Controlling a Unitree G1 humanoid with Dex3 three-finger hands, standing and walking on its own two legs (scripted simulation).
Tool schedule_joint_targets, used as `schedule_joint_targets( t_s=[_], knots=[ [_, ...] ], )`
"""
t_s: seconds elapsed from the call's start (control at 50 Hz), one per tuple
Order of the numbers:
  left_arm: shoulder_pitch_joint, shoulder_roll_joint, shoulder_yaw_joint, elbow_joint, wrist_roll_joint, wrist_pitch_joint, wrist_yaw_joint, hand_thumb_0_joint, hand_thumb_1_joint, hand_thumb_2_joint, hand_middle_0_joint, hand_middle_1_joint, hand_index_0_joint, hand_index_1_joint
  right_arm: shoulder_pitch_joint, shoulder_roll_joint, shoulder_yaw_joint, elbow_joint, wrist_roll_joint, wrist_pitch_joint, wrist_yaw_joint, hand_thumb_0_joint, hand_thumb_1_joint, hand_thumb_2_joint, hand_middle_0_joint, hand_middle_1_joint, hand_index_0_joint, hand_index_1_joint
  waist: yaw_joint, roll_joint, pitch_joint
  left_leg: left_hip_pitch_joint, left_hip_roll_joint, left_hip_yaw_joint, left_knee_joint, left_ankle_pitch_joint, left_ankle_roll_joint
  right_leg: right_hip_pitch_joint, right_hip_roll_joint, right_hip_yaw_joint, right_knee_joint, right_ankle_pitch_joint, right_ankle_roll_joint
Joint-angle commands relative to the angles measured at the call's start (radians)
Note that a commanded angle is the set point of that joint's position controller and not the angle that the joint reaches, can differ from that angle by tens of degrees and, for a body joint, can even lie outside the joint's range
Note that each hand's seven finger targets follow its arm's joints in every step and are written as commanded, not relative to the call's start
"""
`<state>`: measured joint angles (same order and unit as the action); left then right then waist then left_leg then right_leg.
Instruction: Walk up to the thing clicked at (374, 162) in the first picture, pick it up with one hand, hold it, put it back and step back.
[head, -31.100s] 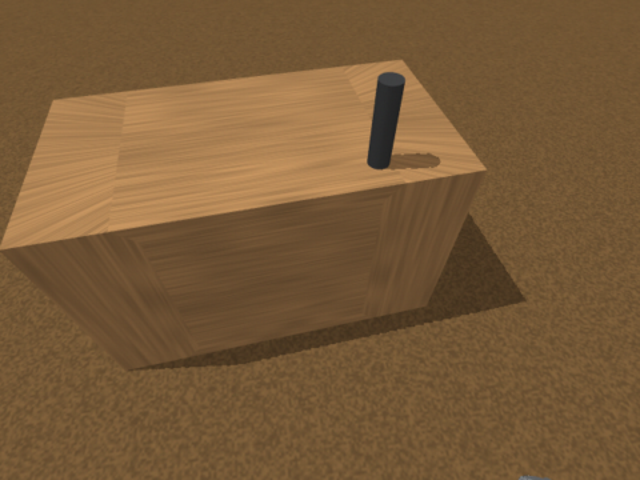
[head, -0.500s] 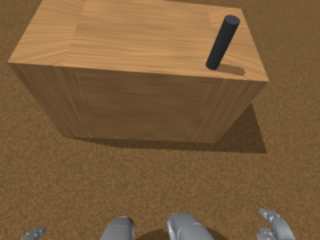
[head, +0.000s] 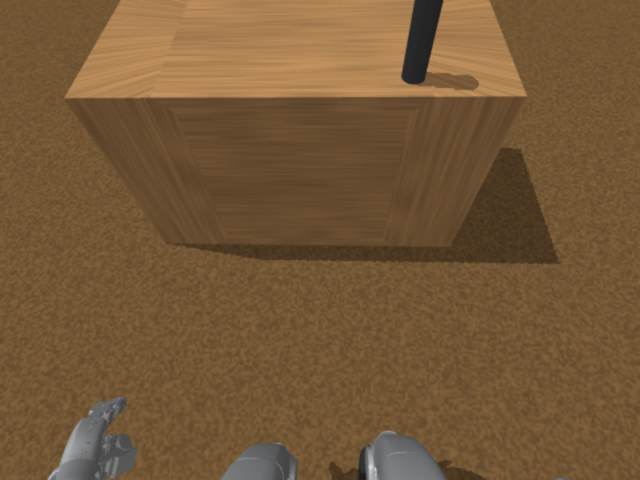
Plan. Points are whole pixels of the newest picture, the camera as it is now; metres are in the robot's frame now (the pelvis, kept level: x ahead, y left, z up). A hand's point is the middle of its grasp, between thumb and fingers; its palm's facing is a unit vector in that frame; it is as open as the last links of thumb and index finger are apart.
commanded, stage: step back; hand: right
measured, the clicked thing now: (422, 33) +0.91 -0.22 +0.00
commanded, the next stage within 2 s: stand in 1.54 s
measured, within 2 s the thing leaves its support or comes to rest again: neither
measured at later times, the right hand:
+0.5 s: hand out of the picture -0.04 -0.31 -0.14, palm faces +0.01 +0.92 -0.38, open 7.4 cm
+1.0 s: hand out of the picture -0.14 -0.29 -0.14, palm faces +0.00 +0.93 -0.37, open 7.4 cm
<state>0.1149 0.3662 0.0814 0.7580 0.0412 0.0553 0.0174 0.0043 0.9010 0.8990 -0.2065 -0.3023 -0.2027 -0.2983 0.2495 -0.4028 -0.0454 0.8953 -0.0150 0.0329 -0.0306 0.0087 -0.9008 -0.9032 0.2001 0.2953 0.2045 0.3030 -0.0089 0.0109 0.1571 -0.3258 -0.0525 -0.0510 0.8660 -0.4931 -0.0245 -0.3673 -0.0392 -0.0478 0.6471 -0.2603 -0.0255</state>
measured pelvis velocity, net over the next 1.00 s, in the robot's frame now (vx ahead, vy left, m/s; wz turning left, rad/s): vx -0.18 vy -0.03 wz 0.00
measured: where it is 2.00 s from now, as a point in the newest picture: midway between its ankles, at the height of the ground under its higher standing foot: outside the picture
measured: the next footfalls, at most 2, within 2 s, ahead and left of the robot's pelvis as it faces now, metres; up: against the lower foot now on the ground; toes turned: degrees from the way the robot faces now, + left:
left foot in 0.06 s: +0.00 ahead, +0.12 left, +0.00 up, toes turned +0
right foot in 0.40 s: -0.15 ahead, -0.16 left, +0.00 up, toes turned +0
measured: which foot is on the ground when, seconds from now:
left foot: up 0.00-0.04, down 0.06-0.42, up 0.44-0.70, down 0.72-1.00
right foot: down 0.00-0.08, up 0.10-0.38, down 0.40-0.74, up 0.76-1.00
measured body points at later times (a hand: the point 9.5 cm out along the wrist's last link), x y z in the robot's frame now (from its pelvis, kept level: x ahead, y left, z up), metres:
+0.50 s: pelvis -0.16 -0.03 +0.00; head -0.14 -0.05 +0.45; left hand -0.11 +0.28 -0.12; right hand -0.04 -0.35 -0.12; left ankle -0.08 +0.11 -0.69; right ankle -0.19 -0.16 -0.72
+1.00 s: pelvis -0.18 -0.03 +0.00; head -0.18 -0.02 +0.45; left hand -0.11 +0.30 -0.11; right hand -0.14 -0.34 -0.12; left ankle -0.20 +0.11 -0.72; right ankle -0.13 -0.14 -0.72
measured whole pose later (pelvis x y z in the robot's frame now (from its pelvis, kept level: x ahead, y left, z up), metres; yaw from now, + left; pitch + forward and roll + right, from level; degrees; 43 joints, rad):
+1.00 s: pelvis -0.18 -0.03 +0.00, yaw +0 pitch -3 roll +1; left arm 0.21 0.41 0.07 0.97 0.02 -0.01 -0.02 0.01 0.91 0.90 -0.20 -0.30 -0.20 -0.30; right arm 0.27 -0.37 -0.06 0.96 -0.03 -0.02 0.02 0.01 -0.90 -0.90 0.20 0.30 0.21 0.30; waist -0.01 -0.03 0.07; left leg -0.18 0.00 -0.02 0.56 -0.33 -0.01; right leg -0.34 -0.03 -0.01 0.68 -0.38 -0.02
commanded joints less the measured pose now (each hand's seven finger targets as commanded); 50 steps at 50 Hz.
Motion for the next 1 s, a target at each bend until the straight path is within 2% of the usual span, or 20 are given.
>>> schedule_joint_targets(
  t_s=[0.0, 0.04, 0.06, 0.08, 0.2, 0.28, 0.36, 0.4, 0.42, 0.44, 0.5, 0.6, 0.68, 0.7, 0.72, 0.74, 0.76, 0.82, 0.92, 0.98],
  knots=[
    [0.017, 0.247, 0.054, -0.064, -0.015, 0.003, 0.009, 0.0, 0.9, 0.9, -0.2, -0.3, -0.2, -0.3, 0.067, -0.154, -0.053, -0.066, -0.011, -0.039, -0.008, 0.0, -0.9, -0.9, 0.2, 0.3, 0.2, 0.3, 0.025, -0.176, -0.265, 0.025, 0.015, 0.079, -0.413, 0.214, 0.034, 0.317, -0.191, 0.198, 0.014, 0.469, -0.127],
    [0.009, 0.204, 0.03, -0.089, -0.021, 0.007, 0.0, 0.0, 0.9, 0.9, -0.2, -0.3, -0.2, -0.3, 0.078, -0.235, -0.078, -0.063, -0.023, -0.037, -0.009, 0.0, -0.9, -0.9, 0.2, 0.3, 0.2, 0.3, 0.018, 0.011, -0.285, 0.177, 0.202, -0.191, -0.454, 0.493, 0.116, 0.074, -0.087, 0.15, 0.125, 0.167, -0.037],
    [-0.005, 0.174, 0.027, -0.092, -0.029, 0.006, -0.002, 0.0, 0.9, 0.9, -0.2, -0.3, -0.2, -0.3, 0.016, -0.312, -0.09, -0.082, -0.024, -0.032, -0.002, 0.0, -0.9, -0.9, 0.2, 0.3, 0.2, 0.3, 0.033, 0.195, -0.239, 0.199, 0.374, -0.394, -0.49, 0.617, 0.224, -0.105, 0.076, 0.023, 0.279, -0.243, 0.005],
    [-0.076, 0.214, 0.046, -0.101, -0.021, 0.01, 0.013, 0.0, 0.9, 0.9, -0.2, -0.3, -0.2, -0.3, -0.009, -0.377, -0.098, -0.105, -0.031, -0.028, 0.0, 0.0, -0.9, -0.9, 0.2, 0.3, 0.2, 0.3, -0.031, 0.226, -0.214, 0.028, 0.481, -0.485, -0.511, 0.653, 0.346, -0.061, 0.084, 0.134, 0.471, -0.434, 0.019],
    [0.05, 0.205, 0.048, -0.006, -0.028, 0.017, -0.001, 0.0, 0.9, 0.9, -0.2, -0.3, -0.2, -0.3, -0.139, -0.228, -0.058, -0.137, -0.025, -0.031, -0.008, 0.0, -0.9, -0.9, 0.2, 0.3, 0.2, 0.3, 0.054, 0.115, -0.136, 0.015, 0.29, -0.151, -0.436, 0.663, 0.245, -0.073, 0.139, 0.196, 0.639, -0.25, 0.028],
    [0.043, 0.184, 0.027, -0.005, -0.018, -0.029, -0.004, 0.0, 0.9, 0.9, -0.2, -0.3, -0.2, -0.3, -0.061, -0.21, -0.064, -0.124, -0.022, -0.022, 0.0, 0.0, -0.9, -0.9, 0.2, 0.3, 0.2, 0.3, -0.006, 0.188, -0.219, 0.279, 0.291, -0.14, -0.376, 0.564, 0.255, -0.077, 0.051, 0.121, 0.178, -0.263, 0.049],
    [0.173, 0.183, 0.03, 0.1, -0.01, -0.072, 0.005, 0.0, 0.9, 0.9, -0.2, -0.3, -0.2, -0.3, -0.113, -0.226, -0.062, -0.114, -0.017, 0.011, 0.015, 0.0, -0.9, -0.9, 0.2, 0.3, 0.2, 0.3, 0.038, 0.142, -0.279, 0.145, 0.23, -0.07, -0.197, 0.427, 0.175, 0.21, 0.063, 0.068, -0.351, -0.023, 0.015],
    [0.162, 0.336, 0.072, 0.099, 0.011, -0.082, 0.007, 0.0, 0.9, 0.9, -0.2, -0.3, -0.2, -0.3, -0.115, -0.123, -0.031, -0.146, -0.014, 0.006, 0.018, 0.0, -0.9, -0.9, 0.2, 0.3, 0.2, 0.3, 0.043, -0.203, -0.196, -0.292, 0.023, -0.021, -0.019, -0.031, 0.055, 0.301, -0.189, 0.533, -0.321, -0.09, -0.077],
    [0.07, 0.408, 0.083, 0.063, 0.015, -0.08, 0.011, 0.0, 0.9, 0.9, -0.2, -0.3, -0.2, -0.3, -0.176, -0.169, -0.051, -0.148, -0.016, 0.011, 0.004, 0.0, -0.9, -0.9, 0.2, 0.3, 0.2, 0.3, 0.081, -0.198, -0.153, -0.166, 0.055, -0.136, 0.096, -0.093, 0.022, 0.005, -0.373, 0.657, -0.363, -0.201, -0.237],
    [-0.021, 0.4, 0.081, 0.046, 0.005, -0.081, 0.013, 0.0, 0.9, 0.9, -0.2, -0.3, -0.2, -0.3, -0.164, -0.217, -0.076, -0.124, -0.013, 0.011, 0.007, 0.0, -0.9, -0.9, 0.2, 0.3, 0.2, 0.3, 0.046, -0.211, -0.071, -0.077, 0.088, -0.158, 0.189, -0.048, 0.024, -0.182, -0.388, 0.663, -0.4, -0.313, -0.251],
    [-0.045, 0.267, 0.048, 0.064, -0.001, -0.092, 0.013, 0.0, 0.9, 0.9, -0.2, -0.3, -0.2, -0.3, -0.114, -0.18, -0.057, -0.061, 0.004, -0.002, 0.021, 0.0, -0.9, -0.9, 0.2, 0.3, 0.2, 0.3, 0.003, -0.101, -0.043, -0.144, -0.001, -0.112, 0.167, 0.097, 0.023, 0.016, -0.163, 0.286, -0.266, -0.009, -0.134],
    [0.1, 0.297, 0.063, 0.106, 0.011, -0.099, 0.0, 0.0, 0.9, 0.9, -0.2, -0.3, -0.2, -0.3, -0.154, -0.163, -0.049, -0.066, -0.02, -0.033, 0.037, 0.0, -0.9, -0.9, 0.2, 0.3, 0.2, 0.3, 0.09, -0.218, -0.085, -0.205, 0.04, -0.033, -0.107, 0.005, 0.002, 0.233, -0.179, 0.345, -0.29, -0.299, -0.147],
    [0.065, 0.289, 0.045, 0.099, -0.003, -0.076, -0.015, 0.0, 0.9, 0.9, -0.2, -0.3, -0.2, -0.3, -0.051, -0.151, -0.061, -0.01, -0.022, -0.067, 0.041, 0.0, -0.9, -0.9, 0.2, 0.3, 0.2, 0.3, 0.033, -0.201, -0.144, 0.104, 0.014, 0.078, -0.504, 0.107, 0.028, 0.161, -0.163, 0.238, -0.144, -0.09, -0.117],
    [0.076, 0.234, 0.021, 0.092, -0.003, -0.073, -0.014, 0.0, 0.9, 0.9, -0.2, -0.3, -0.2, -0.3, -0.01, -0.174, -0.076, 0.014, -0.024, -0.075, 0.035, 0.0, -0.9, -0.9, 0.2, 0.3, 0.2, 0.3, 0.014, -0.112, -0.181, 0.259, 0.048, -0.021, -0.527, 0.185, 0.046, 0.062, -0.118, 0.182, -0.01, -0.002, -0.076],
    [0.095, 0.168, 0.006, 0.079, -0.014, -0.075, -0.015, 0.0, 0.9, 0.9, -0.2, -0.3, -0.2, -0.3, 0.04, -0.233, -0.093, 0.022, -0.034, -0.083, 0.029, 0.0, -0.9, -0.9, 0.2, 0.3, 0.2, 0.3, -0.003, 0.094, -0.224, 0.388, 0.224, -0.306, -0.593, 0.127, 0.105, -0.11, -0.017, 0.087, 0.219, -0.08, -0.022],
    [0.018, 0.195, 0.015, 0.072, -0.022, -0.075, -0.008, 0.0, 0.9, 0.9, -0.2, -0.3, -0.2, -0.3, 0.047, -0.336, -0.106, 0.012, -0.03, -0.081, 0.03, 0.0, -0.9, -0.9, 0.2, 0.3, 0.2, 0.3, -0.027, 0.166, -0.167, 0.328, 0.386, -0.566, -0.627, -0.093, 0.23, -0.274, 0.044, 0.022, 0.282, -0.302, 0.008],
    [-0.053, 0.268, 0.03, 0.07, -0.008, -0.079, -0.004, 0.0, 0.9, 0.9, -0.2, -0.3, -0.2, -0.3, 0.039, -0.352, -0.116, 0.013, -0.022, -0.077, 0.033, 0.0, -0.9, -0.9, 0.2, 0.3, 0.2, 0.3, -0.049, 0.104, -0.086, 0.167, 0.431, -0.594, -0.657, -0.175, 0.299, -0.224, -0.014, 0.116, 0.326, -0.325, -0.002],
    [0.047, 0.243, 0.026, 0.11, -0.022, -0.089, -0.024, 0.0, 0.9, 0.9, -0.2, -0.3, -0.2, -0.3, -0.056, -0.235, -0.079, -0.011, -0.026, -0.08, 0.034, 0.0, -0.9, -0.9, 0.2, 0.3, 0.2, 0.3, 0.021, 0.115, -0.034, 0.158, 0.276, -0.297, -0.608, 0.005, 0.212, -0.174, -0.024, 0.096, 0.248, -0.208, -0.003],
    [0.04, 0.214, 0.027, 0.127, -0.018, -0.092, -0.037, 0.0, 0.9, 0.9, -0.2, -0.3, -0.2, -0.3, -0.03, -0.237, -0.081, -0.015, -0.026, -0.075, 0.038, 0.0, -0.9, -0.9, 0.2, 0.3, 0.2, 0.3, -0.007, 0.187, -0.061, 0.063, 0.243, -0.209, -0.574, 0.035, 0.203, -0.004, 0.017, 0.02, 0.06, -0.16, 0.01],
    [0.153, 0.208, 0.035, 0.193, -0.019, -0.105, -0.02, 0.0, 0.9, 0.9, -0.2, -0.3, -0.2, -0.3, -0.115, -0.174, -0.052, -0.037, -0.009, -0.054, 0.034, 0.0, -0.9, -0.9, 0.2, 0.3, 0.2, 0.3, 0.08, 0.102, -0.121, -0.093, 0.186, -0.105, -0.378, 0.083, 0.137, 0.298, 0.054, 0.0, -0.168, 0.013, 0.01]
  ],
)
